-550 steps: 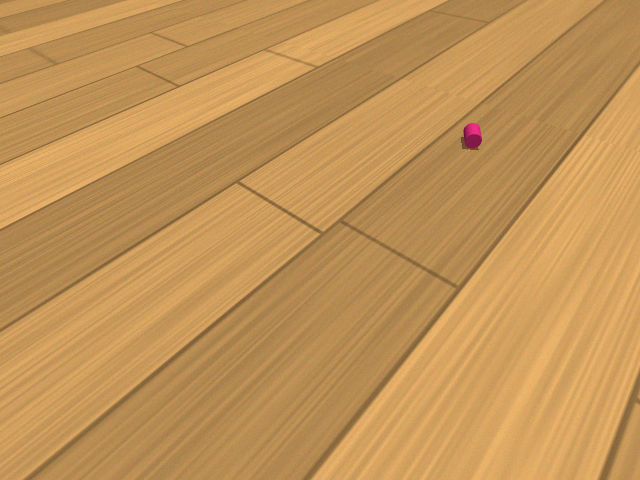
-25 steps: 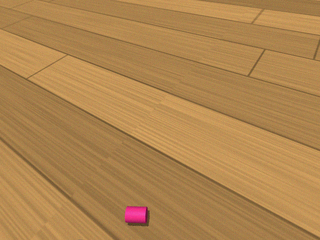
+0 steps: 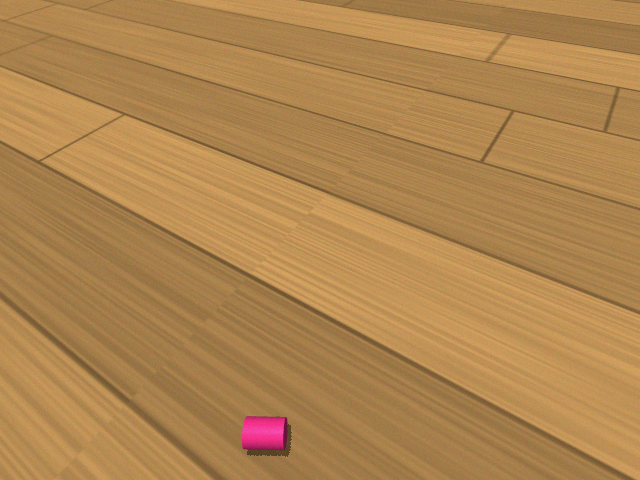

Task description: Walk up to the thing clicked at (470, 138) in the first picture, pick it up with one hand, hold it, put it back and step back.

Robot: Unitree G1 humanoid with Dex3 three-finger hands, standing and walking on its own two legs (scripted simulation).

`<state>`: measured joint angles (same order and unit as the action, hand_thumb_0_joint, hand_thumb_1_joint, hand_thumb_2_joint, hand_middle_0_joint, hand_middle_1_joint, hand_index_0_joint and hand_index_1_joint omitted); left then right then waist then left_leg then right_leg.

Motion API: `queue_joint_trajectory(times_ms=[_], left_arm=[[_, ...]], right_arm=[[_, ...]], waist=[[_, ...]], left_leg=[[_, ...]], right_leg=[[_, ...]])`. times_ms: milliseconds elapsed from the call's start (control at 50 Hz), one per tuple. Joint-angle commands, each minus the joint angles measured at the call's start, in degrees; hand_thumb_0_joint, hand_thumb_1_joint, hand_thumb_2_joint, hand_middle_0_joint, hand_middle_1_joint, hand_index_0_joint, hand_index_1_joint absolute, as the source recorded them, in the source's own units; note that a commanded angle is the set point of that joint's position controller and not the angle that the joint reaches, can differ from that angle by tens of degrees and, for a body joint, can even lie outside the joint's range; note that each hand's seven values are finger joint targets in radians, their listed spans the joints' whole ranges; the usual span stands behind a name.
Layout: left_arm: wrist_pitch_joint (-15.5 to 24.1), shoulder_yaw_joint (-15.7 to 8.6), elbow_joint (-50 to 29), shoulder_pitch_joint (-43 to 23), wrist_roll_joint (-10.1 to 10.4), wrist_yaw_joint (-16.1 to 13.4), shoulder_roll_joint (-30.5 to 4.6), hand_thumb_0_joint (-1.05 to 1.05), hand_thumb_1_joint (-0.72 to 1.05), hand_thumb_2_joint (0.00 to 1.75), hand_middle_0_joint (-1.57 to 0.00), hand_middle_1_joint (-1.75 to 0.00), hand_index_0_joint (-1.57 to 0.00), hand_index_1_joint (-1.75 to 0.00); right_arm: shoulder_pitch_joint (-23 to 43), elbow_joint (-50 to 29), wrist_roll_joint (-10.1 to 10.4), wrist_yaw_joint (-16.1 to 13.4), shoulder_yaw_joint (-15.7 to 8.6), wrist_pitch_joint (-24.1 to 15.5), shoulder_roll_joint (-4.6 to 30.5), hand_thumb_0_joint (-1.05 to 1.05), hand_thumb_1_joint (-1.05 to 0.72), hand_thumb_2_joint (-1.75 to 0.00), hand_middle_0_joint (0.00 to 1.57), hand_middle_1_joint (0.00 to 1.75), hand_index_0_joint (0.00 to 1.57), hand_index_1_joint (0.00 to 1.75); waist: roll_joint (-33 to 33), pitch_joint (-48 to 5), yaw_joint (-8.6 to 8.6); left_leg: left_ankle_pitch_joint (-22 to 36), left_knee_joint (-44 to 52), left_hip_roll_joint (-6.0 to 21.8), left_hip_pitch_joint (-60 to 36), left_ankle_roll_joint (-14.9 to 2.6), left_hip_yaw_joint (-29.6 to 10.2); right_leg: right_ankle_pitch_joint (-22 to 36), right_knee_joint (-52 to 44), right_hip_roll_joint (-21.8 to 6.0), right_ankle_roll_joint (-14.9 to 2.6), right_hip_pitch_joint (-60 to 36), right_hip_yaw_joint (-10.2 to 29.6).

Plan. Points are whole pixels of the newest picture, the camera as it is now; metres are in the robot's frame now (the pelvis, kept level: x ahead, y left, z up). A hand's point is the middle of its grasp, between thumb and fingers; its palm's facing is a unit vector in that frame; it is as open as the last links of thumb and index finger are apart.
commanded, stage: walk up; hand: left
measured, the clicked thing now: (265, 432) +0.41 +0.25 -0.74
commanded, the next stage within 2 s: stand in 0.66 s
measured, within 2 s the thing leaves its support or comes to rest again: neither
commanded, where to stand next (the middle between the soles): +0.04 +0.00 m, yaw +1 degrees
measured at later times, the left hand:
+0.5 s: hand out of the picture +0.06 +0.26 -0.16, palm faces -0.01 -0.94 -0.33, open 7.4 cm
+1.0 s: hand out of the picture +0.07 +0.26 -0.16, palm faces -0.02 -0.94 -0.35, open 7.4 cm
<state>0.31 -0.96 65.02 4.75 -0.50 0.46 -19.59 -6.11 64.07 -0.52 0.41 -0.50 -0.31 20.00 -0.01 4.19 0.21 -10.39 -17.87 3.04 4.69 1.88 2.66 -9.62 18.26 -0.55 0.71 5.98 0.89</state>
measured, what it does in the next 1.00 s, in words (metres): stands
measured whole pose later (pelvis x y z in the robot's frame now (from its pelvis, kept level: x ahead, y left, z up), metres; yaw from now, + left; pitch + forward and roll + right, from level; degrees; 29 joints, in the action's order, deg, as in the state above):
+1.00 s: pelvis +0.00 +0.01 +0.00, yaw +1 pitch -2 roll +0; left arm 1.0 0.2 64.1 6.8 -0.8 0.3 -20.2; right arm -6.6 64.7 -0.8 0.5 -0.1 -0.8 20.4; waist -0.3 2.9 0.3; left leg -10.5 -18.2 2.1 5.8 1.3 1.8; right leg -9.9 18.2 -1.5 1.4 6.4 0.1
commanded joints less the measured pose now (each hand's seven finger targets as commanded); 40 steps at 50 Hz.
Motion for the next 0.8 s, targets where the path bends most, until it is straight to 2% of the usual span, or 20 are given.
queue_joint_trajectory(times_ms=[0, 60, 160, 380, 620, 640, 780], left_arm=[[1.09, -2.29, -3.32, -2.39, 0.10, -0.66, -11.97, 0.00, 0.90, 0.90, -0.20, -0.30, -0.20, -0.30], [1.20, -2.21, -3.22, -2.53, 0.13, -0.66, -11.81, 0.00, 0.90, 0.90, -0.20, -0.30, -0.20, -0.30], [1.06, -2.11, -2.99, -1.12, 0.24, -0.65, -11.64, 0.00, 0.90, 0.90, -0.20, -0.30, -0.20, -0.30], [1.19, -1.93, -3.26, -1.32, 0.06, -0.69, -11.76, 0.00, 0.90, 0.90, -0.20, -0.30, -0.20, -0.30], [1.22, -1.83, -3.34, -0.80, 0.12, -0.77, -11.92, 0.00, 0.90, 0.90, -0.20, -0.30, -0.20, -0.30], [1.36, -1.63, -3.35, 0.00, -0.32, -0.88, -12.58, 0.00, 0.90, 0.90, -0.20, -0.30, -0.20, -0.30], [1.66, -1.37, -3.71, 0.48, -0.06, -0.75, -12.52, 0.00, 0.90, 0.90, -0.20, -0.30, -0.20, -0.30]], right_arm=[[2.97, -3.83, 0.21, -0.46, -2.79, -1.03, 11.89, 0.00, -0.90, -0.90, 0.20, 0.30, 0.20, 0.30], [2.41, -3.57, 0.19, -0.44, -2.82, -0.97, 11.66, 0.00, -0.90, -0.90, 0.20, 0.30, 0.20, 0.30], [2.92, -3.54, 0.15, -0.34, -2.76, -1.11, 11.52, 0.00, -0.90, -0.90, 0.20, 0.30, 0.20, 0.30], [2.39, -3.54, 0.14, -0.25, -2.81, -0.98, 11.54, 0.00, -0.90, -0.90, 0.20, 0.30, 0.20, 0.30], [2.77, -3.57, 0.31, -0.30, -2.75, -1.11, 11.68, 0.00, -0.90, -0.90, 0.20, 0.30, 0.20, 0.30], [2.21, -3.17, -0.11, -0.46, -2.61, -1.12, 11.89, 0.00, -0.90, -0.90, 0.20, 0.30, 0.20, 0.30], [1.92, -2.89, -0.09, -0.37, -2.20, -1.52, 12.12, 0.00, -0.90, -0.90, 0.20, 0.30, 0.20, 0.30]], waist=[[-0.16, -5.42, -0.18], [0.21, -5.09, 0.04], [-0.74, -4.93, -0.60], [-0.20, -4.26, -0.08], [-0.37, -5.37, -0.29], [0.31, -5.93, -0.01], [-0.03, -4.83, -0.33]], left_leg=[[4.56, 2.63, 5.08, -1.70, -3.25, -4.64], [4.00, 2.95, 4.87, -1.24, -3.17, -4.91], [3.37, 3.57, 5.10, -1.00, -3.33, -5.19], [1.83, 3.58, 4.54, 0.80, -3.26, -5.61], [5.23, 3.00, 4.70, -0.27, -3.09, -5.62], [3.49, 2.99, 4.98, 0.09, -3.03, -5.20], [5.67, 2.62, 4.96, 0.70, -3.05, -5.44]], right_leg=[[6.40, -2.85, -5.81, -1.82, 1.20, 4.36], [6.44, -2.88, -5.95, -1.66, 1.04, 4.57], [5.45, -2.52, -5.88, -1.41, 1.44, 4.42], [5.12, -3.16, -5.96, -1.31, 1.49, 4.67], [8.00, -2.27, -6.08, -1.38, 0.77, 4.21], [5.46, -3.04, -6.88, -1.44, 0.82, 3.98], [6.63, -2.97, -7.09, -1.58, 1.13, 4.09]])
